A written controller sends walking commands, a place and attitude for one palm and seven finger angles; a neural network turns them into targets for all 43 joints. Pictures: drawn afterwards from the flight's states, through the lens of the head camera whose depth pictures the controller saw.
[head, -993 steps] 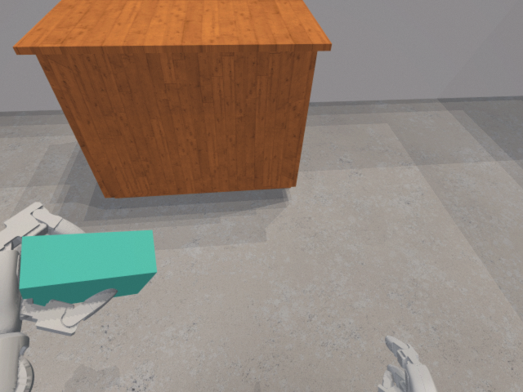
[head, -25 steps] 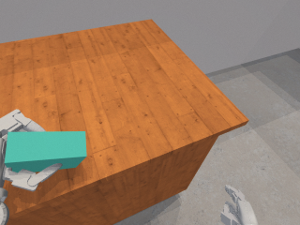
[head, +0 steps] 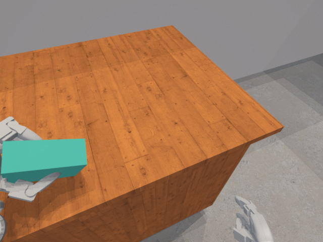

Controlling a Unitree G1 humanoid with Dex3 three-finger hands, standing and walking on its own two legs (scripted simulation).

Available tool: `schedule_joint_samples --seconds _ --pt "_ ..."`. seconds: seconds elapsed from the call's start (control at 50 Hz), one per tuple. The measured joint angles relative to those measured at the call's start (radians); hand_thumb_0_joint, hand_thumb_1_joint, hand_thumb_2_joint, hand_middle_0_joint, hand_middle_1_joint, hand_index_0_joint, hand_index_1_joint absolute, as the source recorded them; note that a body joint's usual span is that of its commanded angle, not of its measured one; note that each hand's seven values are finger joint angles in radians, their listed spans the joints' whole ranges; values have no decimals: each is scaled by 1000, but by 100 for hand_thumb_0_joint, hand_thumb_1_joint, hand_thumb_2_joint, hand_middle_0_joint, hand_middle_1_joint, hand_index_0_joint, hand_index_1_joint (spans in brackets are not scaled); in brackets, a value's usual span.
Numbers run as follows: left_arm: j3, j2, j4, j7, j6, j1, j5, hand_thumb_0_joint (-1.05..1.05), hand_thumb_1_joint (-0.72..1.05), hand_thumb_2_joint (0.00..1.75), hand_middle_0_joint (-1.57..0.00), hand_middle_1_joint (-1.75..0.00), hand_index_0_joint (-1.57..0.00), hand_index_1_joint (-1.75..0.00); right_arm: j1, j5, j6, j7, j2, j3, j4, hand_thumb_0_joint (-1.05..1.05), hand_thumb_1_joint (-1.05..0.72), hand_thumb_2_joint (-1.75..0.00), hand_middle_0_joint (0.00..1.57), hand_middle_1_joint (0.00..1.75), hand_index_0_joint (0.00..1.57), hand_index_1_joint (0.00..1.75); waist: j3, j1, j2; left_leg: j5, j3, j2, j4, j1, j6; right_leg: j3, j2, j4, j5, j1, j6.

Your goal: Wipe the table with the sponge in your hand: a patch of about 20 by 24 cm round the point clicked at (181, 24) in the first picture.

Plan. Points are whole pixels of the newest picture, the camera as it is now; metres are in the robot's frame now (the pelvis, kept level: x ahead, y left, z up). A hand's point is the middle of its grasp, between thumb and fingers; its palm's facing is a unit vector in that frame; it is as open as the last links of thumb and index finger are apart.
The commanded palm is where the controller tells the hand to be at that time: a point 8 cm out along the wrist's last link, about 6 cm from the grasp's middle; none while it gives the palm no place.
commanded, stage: come to a stop and stand still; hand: left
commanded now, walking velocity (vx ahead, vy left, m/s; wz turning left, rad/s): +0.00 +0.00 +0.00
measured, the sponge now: (57, 160) +0.23 +0.22 +0.14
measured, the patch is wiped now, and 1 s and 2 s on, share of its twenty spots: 0.00 0.00 0.00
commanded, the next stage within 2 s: look again from close up in 0.54 s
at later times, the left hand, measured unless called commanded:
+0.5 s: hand (3, 165) +0.21 +0.30 +0.16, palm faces +0.40 -0.81 -0.43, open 9.4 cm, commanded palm +0.15 +0.33 +0.18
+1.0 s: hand (12, 173) +0.19 +0.28 +0.16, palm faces +0.41 -0.83 -0.37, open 9.4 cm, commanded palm +0.14 +0.31 +0.18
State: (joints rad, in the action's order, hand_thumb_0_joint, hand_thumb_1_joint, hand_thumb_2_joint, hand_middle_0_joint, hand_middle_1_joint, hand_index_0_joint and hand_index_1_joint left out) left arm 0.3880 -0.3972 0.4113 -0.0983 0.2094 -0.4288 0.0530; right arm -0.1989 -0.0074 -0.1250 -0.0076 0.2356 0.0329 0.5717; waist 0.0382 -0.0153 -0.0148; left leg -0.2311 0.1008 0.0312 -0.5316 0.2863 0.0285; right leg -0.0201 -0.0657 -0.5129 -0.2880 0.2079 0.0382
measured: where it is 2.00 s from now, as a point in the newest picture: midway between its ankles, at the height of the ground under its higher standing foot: outside the picture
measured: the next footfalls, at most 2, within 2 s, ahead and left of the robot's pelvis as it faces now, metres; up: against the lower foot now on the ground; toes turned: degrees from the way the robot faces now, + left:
none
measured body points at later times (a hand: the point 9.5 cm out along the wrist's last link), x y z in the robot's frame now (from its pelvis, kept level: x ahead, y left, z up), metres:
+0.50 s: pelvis +0.00 +0.05 +0.00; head +0.02 +0.07 +0.45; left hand +0.18 +0.35 +0.18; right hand +0.18 -0.15 -0.08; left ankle +0.03 +0.10 -0.73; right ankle -0.01 -0.09 -0.73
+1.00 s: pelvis -0.01 +0.03 +0.01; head -0.01 +0.04 +0.46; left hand +0.17 +0.32 +0.18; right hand +0.18 -0.20 -0.06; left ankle +0.03 +0.10 -0.73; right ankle -0.01 -0.09 -0.73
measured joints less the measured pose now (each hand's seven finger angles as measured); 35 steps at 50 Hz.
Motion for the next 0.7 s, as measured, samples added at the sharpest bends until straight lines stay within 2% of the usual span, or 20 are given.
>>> schedule_joint_samples --seconds 0.04,0.1,0.18,0.24,0.32,0.4,0.5,0.56,0.7 --pt "-56 41 18 11 -5 -47 -11 0 -43 102 -79 -139 -80 -139 -11 6 2 11 -2 -1 5 2 -90 -90 20 30 20 30 -3 2 10 -2 4 -11 3 -7 11 -3 11 1 -3 -8 -10" --pt "-77 51 35 9 -8 -32 -6 0 -42 102 -79 -139 -79 -139 -25 16 18 31 -12 3 16 2 -90 -90 20 30 20 30 -3 -6 38 1 0 -23 8 -11 22 2 23 11 0 -17 -20" --pt "-46 18 24 -9 -18 49 -30 -1 -43 102 -79 -139 -80 -139 -29 21 27 43 -22 6 18 2 -90 -90 20 30 20 30 2 -12 55 9 -7 -37 14 -7 36 10 35 26 10 -21 -33" --pt "-8 1 12 -23 -27 73 -41 -1 -43 102 -79 -139 -80 -138 -21 20 24 41 -25 4 6 2 -90 -90 20 30 20 30 6 -2 44 13 -6 -48 18 -1 48 9 46 31 14 -17 -44" --pt "8 2 41 -27 -32 32 -42 -1 -43 102 -79 -139 -80 -138 -10 15 17 32 -32 4 -6 2 -90 -90 20 30 20 30 8 5 31 18 9 -62 30 0 63 -4 62 29 15 -7 -57" --pt "-16 11 77 -19 -34 -14 -47 0 -43 102 -79 -139 -80 -138 -4 16 17 28 -46 6 -9 2 -90 -90 20 30 20 30 15 -3 39 21 25 -80 43 -6 72 -16 80 -4 -1 11 -55" --pt "-34 15 74 -19 -48 -4 -45 0 -43 102 -79 -139 -80 -138 1 18 27 31 -56 9 -4 2 -90 -90 20 30 20 30 26 -13 41 23 25 -86 42 -10 74 -11 89 -14 -9 9 -62" --pt "-33 14 63 -17 -56 14 -44 0 -43 102 -79 -139 -80 -138 4 13 31 31 -54 11 -2 2 -90 -90 20 30 20 30 30 -11 29 24 12 -77 37 -9 70 2 80 12 6 -7 -70" --pt "-31 19 74 -17 -51 -12 -29 0 -43 102 -80 -139 -80 -138 1 3 31 37 -39 4 -7 2 -90 -90 21 30 20 30 17 -1 17 33 -1 -60 46 -13 58 14 61 56 33 -28 -59"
